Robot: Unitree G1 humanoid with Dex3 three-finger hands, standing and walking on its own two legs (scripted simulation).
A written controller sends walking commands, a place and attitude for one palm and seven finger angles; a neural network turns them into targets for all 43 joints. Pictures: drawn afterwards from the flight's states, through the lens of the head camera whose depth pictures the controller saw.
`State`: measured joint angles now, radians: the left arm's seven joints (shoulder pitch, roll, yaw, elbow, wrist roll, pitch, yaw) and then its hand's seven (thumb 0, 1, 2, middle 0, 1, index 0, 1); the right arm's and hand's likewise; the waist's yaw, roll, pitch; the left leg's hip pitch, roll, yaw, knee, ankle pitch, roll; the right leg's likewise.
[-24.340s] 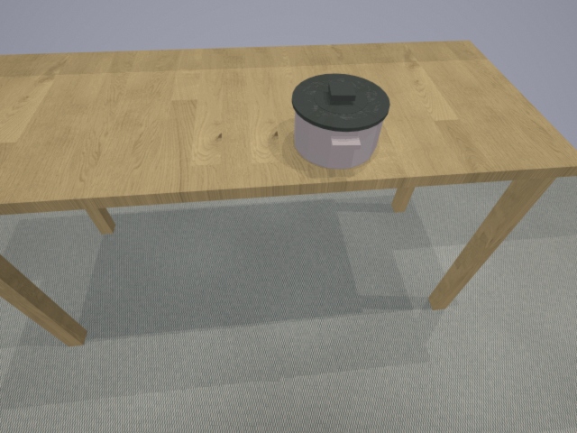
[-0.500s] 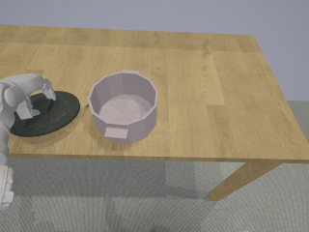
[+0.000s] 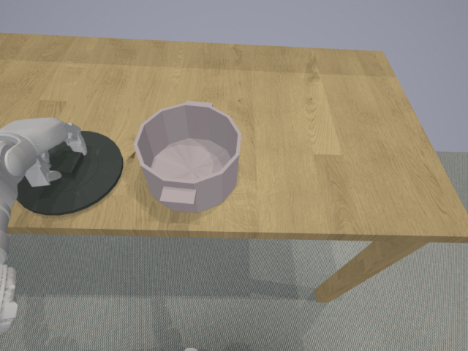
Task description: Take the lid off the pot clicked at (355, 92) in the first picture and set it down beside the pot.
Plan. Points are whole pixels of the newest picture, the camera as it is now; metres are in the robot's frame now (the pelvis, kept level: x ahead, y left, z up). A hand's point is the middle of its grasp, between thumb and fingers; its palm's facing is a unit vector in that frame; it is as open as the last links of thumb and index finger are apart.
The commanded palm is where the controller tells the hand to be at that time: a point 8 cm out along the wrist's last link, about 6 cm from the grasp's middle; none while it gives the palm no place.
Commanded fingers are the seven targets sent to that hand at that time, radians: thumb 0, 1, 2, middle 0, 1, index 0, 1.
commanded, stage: open the fingers wide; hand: left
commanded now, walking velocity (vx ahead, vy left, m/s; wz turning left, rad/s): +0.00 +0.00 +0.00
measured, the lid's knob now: (65, 162) +0.44 +0.31 +0.03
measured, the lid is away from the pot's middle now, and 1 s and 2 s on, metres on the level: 0.23 0.24 0.24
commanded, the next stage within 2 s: raise the empty hand in 0.92 s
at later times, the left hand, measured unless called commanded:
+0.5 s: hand (43, 162) +0.41 +0.32 +0.07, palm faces -0.42 -0.08 -0.90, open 8.9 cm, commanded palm +0.43 +0.32 +0.13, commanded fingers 0.00 0.04 0.74 -0.45 -0.86 -0.42 -0.84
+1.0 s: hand (45, 161) +0.42 +0.32 +0.07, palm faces -0.43 -0.08 -0.90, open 11.1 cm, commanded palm +0.43 +0.32 +0.13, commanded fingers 0.00 -0.05 0.73 -0.38 -0.80 -0.38 -0.80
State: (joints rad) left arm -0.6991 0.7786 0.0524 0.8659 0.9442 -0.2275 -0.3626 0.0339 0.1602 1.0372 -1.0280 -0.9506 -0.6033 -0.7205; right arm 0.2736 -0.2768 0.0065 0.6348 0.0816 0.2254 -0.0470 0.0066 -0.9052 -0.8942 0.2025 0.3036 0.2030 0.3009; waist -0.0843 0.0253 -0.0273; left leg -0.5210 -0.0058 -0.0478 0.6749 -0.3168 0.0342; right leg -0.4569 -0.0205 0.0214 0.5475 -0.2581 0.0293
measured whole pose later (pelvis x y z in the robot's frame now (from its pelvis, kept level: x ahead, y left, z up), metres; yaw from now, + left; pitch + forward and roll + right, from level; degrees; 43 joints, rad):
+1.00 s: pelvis +0.00 +0.01 +0.00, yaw +0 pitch +9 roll -3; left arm -0.73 0.76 0.02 0.90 0.95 -0.19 -0.34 0.00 -0.04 0.71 -0.40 -0.81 -0.39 -0.81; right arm 0.26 -0.27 0.01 0.62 0.09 0.23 -0.04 0.01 -0.91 -0.89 0.20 0.30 0.20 0.30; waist -0.08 0.03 -0.03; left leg -0.51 -0.02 -0.04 0.66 -0.31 0.05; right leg -0.44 -0.03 0.03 0.53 -0.25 0.03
